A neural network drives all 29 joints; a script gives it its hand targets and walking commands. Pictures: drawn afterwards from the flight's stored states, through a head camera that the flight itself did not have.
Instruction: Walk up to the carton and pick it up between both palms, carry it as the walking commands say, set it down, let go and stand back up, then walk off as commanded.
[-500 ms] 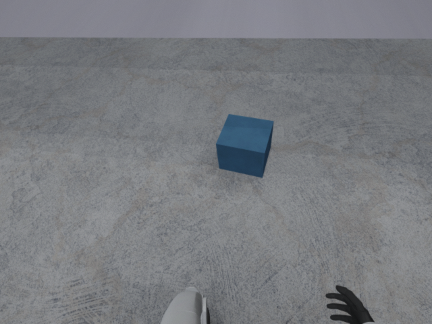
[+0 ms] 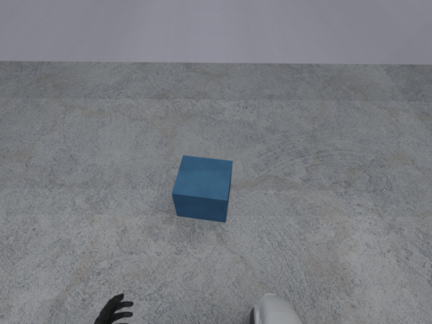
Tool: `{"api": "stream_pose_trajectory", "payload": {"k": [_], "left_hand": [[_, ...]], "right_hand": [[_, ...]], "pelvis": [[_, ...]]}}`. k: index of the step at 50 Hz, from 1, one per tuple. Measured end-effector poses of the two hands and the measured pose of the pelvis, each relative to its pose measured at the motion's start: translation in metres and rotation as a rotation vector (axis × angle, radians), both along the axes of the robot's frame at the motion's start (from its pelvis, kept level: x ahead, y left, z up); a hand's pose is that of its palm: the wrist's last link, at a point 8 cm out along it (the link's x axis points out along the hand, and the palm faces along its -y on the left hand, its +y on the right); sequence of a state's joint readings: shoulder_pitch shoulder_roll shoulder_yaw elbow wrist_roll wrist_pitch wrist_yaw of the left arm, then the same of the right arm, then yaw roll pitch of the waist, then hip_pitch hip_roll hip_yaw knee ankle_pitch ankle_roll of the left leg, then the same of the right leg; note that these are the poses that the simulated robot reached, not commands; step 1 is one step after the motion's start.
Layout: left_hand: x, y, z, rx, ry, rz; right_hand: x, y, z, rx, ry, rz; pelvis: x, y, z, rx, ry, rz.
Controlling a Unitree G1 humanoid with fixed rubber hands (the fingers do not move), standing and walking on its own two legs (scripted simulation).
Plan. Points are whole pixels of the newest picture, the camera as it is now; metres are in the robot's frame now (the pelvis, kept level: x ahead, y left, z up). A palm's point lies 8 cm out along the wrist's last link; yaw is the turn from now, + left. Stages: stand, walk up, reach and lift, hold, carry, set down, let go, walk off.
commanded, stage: walk up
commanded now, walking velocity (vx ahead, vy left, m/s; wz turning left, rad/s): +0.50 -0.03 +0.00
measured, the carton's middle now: (204, 188) +0.82 +0.02 -0.67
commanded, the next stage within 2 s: none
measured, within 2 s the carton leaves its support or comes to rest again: neither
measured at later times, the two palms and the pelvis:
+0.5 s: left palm out of the picture +0.12 +0.21 -0.12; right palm (314, 221) +0.35 -0.25 -0.13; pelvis +0.21 -0.02 +0.00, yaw +0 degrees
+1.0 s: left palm (133, 207) +0.43 +0.21 -0.14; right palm (326, 245) +0.29 -0.27 -0.14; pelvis +0.33 -0.03 -0.01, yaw -1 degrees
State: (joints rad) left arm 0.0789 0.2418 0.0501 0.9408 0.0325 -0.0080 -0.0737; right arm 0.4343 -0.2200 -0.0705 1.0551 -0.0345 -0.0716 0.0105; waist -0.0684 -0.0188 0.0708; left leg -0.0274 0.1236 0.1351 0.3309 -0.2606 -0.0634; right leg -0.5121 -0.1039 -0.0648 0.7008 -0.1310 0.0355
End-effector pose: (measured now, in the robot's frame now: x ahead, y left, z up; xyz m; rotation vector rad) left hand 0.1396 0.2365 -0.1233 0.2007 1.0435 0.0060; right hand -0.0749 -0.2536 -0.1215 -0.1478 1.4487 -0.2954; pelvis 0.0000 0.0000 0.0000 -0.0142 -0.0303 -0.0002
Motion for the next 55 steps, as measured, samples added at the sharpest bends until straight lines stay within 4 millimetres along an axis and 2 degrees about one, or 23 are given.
{"api": "stream_pose_trajectory", "payload": {"k": [4,6,9,13,16,19,23,28,29,31,36,41,44,47,50,52,55], "left_hand": [[0.059,-0.023,-0.001,0.048,-0.052,-0.012],[0.069,-0.029,-0.006,0.077,-0.053,0.019],[0.05,-0.029,-0.002,0.105,0.032,0.082],[0.014,-0.027,0.007,0.134,0.166,0.171],[-0.009,-0.028,0.01,0.138,0.258,0.218],[-0.024,-0.03,0.011,0.128,0.341,0.254],[-0.026,-0.028,0.006,0.096,0.422,0.283],[0.003,-0.01,-0.021,0.043,0.474,0.29],[0.013,-0.004,-0.03,0.037,0.474,0.284],[0.042,0.008,-0.037,0.037,0.449,0.267],[0.126,0.025,-0.036,0.022,0.349,0.202],[0.195,0.019,-0.03,0.008,0.278,0.138],[0.232,0.005,-0.025,0.008,0.225,0.106],[0.267,-0.01,-0.02,0.031,0.162,0.079],[0.289,-0.024,-0.018,0.067,0.112,0.077],[0.293,-0.033,-0.016,0.083,0.101,0.084],[0.288,-0.044,-0.008,0.092,0.107,0.095]], "right_hand": [[0.044,-0.017,-0.028,0.055,0.009,-0.013],[0.08,-0.029,-0.043,0.071,-0.008,0.011],[0.151,-0.041,-0.044,0.076,-0.087,0.065],[0.243,-0.048,-0.031,0.08,-0.194,0.14],[0.297,-0.046,-0.023,0.081,-0.242,0.183],[0.343,-0.037,-0.016,0.088,-0.277,0.217],[0.396,-0.012,-0.011,0.101,-0.317,0.254],[0.452,0.02,-0.009,0.064,-0.382,0.278],[0.457,0.022,-0.012,0.045,-0.387,0.271],[0.453,0.024,-0.011,0.021,-0.357,0.249],[0.407,0.007,0.005,-0.052,-0.212,0.157],[0.366,-0.002,0.015,-0.069,-0.095,0.084],[0.352,-0.001,0.011,-0.044,-0.042,0.059],[0.351,-0.002,-0.002,0.002,-0.021,0.041],[0.363,-0.012,-0.021,0.041,-0.038,0.018],[0.377,-0.022,-0.033,0.052,-0.063,0.011],[0.397,-0.03,-0.036,0.062,-0.086,0.023]], "pelvis": [[0.048,-0.027,-0.016,0.026,0.014,0.006],[0.067,-0.037,-0.025,0.024,0.024,0.007],[0.092,-0.044,-0.017,0.029,0.027,0.014],[0.125,-0.048,-0.004,0.042,0.029,0.003],[0.147,-0.047,0.002,0.05,0.029,-0.001],[0.168,-0.042,0.004,0.05,0.029,-0.004],[0.196,-0.029,0.003,0.037,0.031,-0.002],[0.238,-0.004,-0.013,-0.004,0.031,0.004],[0.245,0.001,-0.018,-0.007,0.031,0.004],[0.256,0.007,-0.019,-0.004,0.026,-0.002],[0.28,0.01,-0.005,-0.025,0.032,-0.013],[0.301,0.005,0.004,-0.043,0.034,-0.009],[0.311,-0.003,0.005,-0.035,0.025,-0.007],[0.318,-0.015,0.001,-0.009,0.013,-0.006],[0.326,-0.032,-0.009,0.03,0.009,-0.01],[0.328,-0.039,-0.014,0.025,0.007,-0.015],[0.33,-0.045,-0.01,0.016,0.006,-0.015]]}}
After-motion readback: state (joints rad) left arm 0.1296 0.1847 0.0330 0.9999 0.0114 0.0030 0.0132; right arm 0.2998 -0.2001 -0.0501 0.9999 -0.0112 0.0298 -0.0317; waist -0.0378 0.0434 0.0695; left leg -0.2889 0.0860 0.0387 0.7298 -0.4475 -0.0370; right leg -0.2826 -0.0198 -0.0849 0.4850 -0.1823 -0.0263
